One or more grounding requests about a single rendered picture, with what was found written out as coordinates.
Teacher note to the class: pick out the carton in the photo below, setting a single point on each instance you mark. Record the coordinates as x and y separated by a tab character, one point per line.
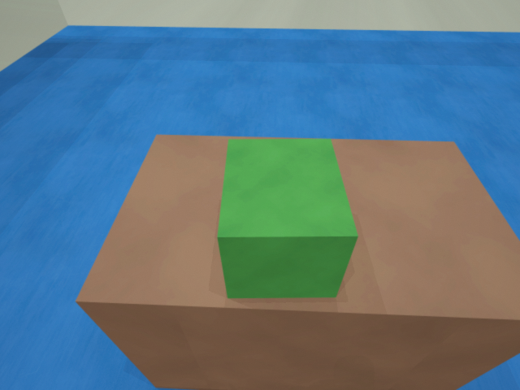
286	229

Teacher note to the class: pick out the pedestal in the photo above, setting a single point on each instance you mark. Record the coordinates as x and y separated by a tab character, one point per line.
430	299

